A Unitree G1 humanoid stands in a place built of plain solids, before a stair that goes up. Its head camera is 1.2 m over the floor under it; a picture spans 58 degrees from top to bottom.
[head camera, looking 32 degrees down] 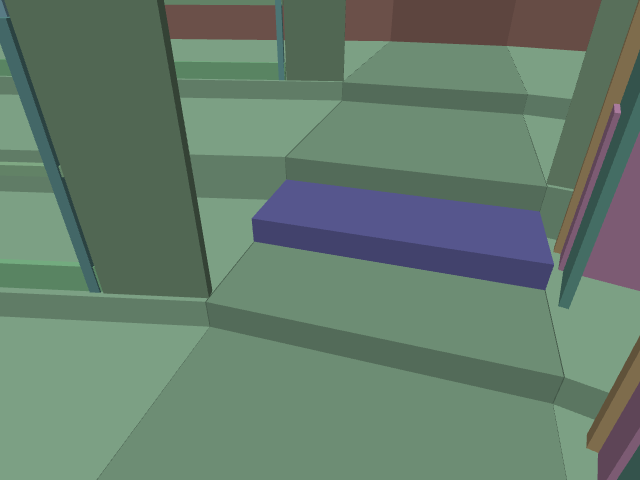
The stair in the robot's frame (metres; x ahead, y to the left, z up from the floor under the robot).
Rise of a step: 0.12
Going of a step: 0.45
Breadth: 1.25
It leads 17 degrees to the right of straight ahead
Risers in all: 3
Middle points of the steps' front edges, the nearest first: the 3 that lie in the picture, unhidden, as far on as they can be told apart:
1.09 -0.16 0.13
1.52 -0.29 0.25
1.94 -0.42 0.38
